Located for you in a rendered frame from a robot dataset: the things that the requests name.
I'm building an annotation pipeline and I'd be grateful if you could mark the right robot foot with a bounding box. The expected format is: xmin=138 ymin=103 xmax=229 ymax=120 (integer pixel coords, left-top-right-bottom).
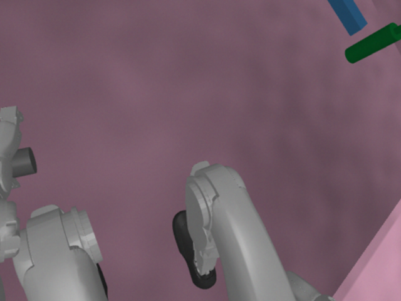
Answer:
xmin=172 ymin=210 xmax=216 ymax=289

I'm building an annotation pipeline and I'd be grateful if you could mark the right robot hand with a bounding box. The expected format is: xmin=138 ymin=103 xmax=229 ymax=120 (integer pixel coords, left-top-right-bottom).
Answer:
xmin=285 ymin=271 xmax=321 ymax=301

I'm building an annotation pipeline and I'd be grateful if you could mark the left robot arm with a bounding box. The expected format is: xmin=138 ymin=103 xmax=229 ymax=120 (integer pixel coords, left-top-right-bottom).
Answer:
xmin=0 ymin=157 xmax=21 ymax=301

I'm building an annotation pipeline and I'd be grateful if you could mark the left robot foot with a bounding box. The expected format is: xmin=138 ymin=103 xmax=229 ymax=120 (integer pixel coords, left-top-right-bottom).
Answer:
xmin=96 ymin=263 xmax=108 ymax=299

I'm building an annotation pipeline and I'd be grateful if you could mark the left robot hand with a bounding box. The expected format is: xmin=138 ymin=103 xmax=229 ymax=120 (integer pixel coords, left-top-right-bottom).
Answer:
xmin=0 ymin=106 xmax=24 ymax=189

